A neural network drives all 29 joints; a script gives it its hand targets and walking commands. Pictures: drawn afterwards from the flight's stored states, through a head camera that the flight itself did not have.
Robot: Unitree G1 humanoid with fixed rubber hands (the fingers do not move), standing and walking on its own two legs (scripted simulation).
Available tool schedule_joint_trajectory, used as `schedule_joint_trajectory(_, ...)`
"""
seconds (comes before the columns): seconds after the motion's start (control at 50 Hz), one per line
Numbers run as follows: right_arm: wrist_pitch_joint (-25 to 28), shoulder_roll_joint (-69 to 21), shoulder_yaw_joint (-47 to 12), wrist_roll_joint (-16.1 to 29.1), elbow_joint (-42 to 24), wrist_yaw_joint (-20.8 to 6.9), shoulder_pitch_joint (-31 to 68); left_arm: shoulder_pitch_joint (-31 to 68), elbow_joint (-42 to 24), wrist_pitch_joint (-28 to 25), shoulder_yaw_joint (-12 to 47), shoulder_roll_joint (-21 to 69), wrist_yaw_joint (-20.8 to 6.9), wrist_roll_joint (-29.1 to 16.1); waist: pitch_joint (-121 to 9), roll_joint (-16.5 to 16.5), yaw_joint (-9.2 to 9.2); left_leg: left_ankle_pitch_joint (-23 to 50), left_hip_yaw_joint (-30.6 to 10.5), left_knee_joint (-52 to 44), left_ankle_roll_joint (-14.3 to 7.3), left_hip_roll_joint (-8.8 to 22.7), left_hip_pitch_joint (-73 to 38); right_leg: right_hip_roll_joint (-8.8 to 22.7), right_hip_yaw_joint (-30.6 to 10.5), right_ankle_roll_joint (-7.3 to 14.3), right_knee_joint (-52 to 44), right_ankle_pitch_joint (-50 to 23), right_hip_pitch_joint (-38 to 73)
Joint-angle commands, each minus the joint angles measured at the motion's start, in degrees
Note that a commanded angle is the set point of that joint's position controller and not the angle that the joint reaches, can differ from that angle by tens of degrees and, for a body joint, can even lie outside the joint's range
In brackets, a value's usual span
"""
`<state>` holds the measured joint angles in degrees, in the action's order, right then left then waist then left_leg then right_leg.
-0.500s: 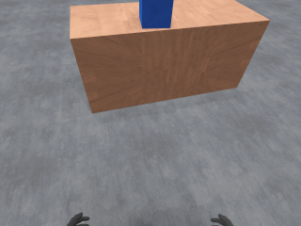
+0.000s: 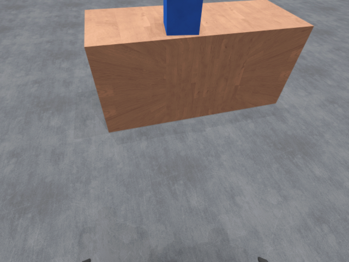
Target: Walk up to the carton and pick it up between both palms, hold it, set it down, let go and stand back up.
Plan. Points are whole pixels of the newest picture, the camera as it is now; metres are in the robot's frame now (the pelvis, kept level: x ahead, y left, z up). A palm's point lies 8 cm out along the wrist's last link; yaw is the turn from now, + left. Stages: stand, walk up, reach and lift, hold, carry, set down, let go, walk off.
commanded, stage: stand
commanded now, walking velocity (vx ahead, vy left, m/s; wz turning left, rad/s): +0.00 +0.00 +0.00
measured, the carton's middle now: (181, 6) +1.47 -0.04 +0.05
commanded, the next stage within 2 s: none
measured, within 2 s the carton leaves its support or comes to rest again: neither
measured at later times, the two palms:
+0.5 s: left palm out of the picture +0.09 +0.23 -0.12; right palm out of the picture +0.09 -0.23 -0.11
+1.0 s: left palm out of the picture +0.03 +0.23 -0.13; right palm out of the picture +0.03 -0.23 -0.13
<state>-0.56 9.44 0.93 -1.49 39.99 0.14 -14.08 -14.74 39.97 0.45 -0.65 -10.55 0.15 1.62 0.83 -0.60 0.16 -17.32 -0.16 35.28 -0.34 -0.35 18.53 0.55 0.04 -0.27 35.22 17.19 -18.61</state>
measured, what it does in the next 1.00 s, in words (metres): stands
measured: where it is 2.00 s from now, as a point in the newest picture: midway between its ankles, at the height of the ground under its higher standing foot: outside the picture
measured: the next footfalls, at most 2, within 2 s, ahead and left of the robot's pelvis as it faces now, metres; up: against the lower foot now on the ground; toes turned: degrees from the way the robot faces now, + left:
none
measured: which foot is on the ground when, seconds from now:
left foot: down 0.00-1.00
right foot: down 0.00-1.00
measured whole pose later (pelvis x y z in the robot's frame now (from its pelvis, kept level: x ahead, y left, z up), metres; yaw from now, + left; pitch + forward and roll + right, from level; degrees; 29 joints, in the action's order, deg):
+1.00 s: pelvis +0.01 +0.00 +0.01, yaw +0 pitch -1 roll +0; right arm 0.2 8.7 2.4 -0.8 56.6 1.6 -16.1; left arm -16.5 56.0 -0.2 -2.0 -9.7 1.8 1.0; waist 2.4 -0.6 0.2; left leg -14.0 0.1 27.2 -0.6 -0.6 12.3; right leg 0.8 -0.2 -0.5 27.5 14.0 -12.6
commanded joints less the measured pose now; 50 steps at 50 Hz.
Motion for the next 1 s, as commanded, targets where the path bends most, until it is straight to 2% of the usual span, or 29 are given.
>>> schedule_joint_trajectory(0.0, 1.17, 4.94, 1.45, 0.04, -3.63, 0.24, 0.62, 0.42, -3.70, -1.05, -1.51, -4.52, 0.24, -0.05, -2.40, 0.73, -0.03, 4.55, -3.62, -6.28, -1.31, 2.54, -0.80, 2.04, -2.71, 1.91, -6.47, -2.58, 0.63)
schedule_joint_trajectory(0.42, 1.37, 4.80, 2.10, 0.26, 2.02, 0.78, -1.17, -0.91, 1.89, -1.19, -2.18, -4.45, 0.94, -0.31, -1.68, 0.51, 0.05, 7.49, -3.93, -7.81, -1.70, 2.98, -3.19, 2.66, -3.11, 2.18, -8.05, -5.57, 2.47)
schedule_joint_trajectory(0.98, 1.32, 3.86, 2.28, 0.75, 16.13, 1.67, -4.72, -4.39, 15.38, -1.18, -2.14, -3.19, 1.85, -0.62, 1.86, 0.35, 0.08, 7.84, -4.26, -13.39, -1.82, 3.81, -5.95, 3.64, -3.77, 2.12, -13.23, -5.94, 5.73)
